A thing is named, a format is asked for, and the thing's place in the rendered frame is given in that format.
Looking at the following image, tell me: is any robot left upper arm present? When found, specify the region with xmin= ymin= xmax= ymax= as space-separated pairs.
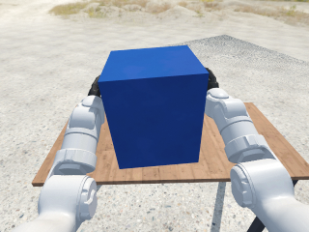
xmin=11 ymin=175 xmax=98 ymax=232

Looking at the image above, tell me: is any right robot forearm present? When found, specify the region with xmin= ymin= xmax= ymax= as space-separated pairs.
xmin=205 ymin=88 xmax=295 ymax=195

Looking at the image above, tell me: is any table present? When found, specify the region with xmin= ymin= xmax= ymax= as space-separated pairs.
xmin=31 ymin=102 xmax=309 ymax=232

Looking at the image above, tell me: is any robot left hand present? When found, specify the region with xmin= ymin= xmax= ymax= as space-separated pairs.
xmin=88 ymin=75 xmax=101 ymax=98

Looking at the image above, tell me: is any robot right hand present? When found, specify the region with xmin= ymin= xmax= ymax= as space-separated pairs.
xmin=205 ymin=67 xmax=219 ymax=92

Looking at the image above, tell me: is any left robot forearm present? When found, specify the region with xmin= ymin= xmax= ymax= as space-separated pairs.
xmin=38 ymin=95 xmax=105 ymax=213

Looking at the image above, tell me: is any carton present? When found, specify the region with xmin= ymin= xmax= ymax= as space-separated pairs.
xmin=98 ymin=44 xmax=210 ymax=169

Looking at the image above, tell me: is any robot right upper arm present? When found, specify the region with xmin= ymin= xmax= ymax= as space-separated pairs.
xmin=230 ymin=158 xmax=309 ymax=232

